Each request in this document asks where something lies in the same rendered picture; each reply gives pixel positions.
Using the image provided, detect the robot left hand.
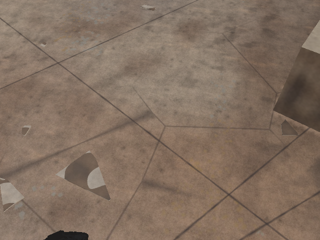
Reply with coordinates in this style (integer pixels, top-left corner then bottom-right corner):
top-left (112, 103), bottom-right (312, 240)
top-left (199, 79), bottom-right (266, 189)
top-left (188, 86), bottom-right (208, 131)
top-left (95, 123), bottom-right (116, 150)
top-left (44, 230), bottom-right (89, 240)

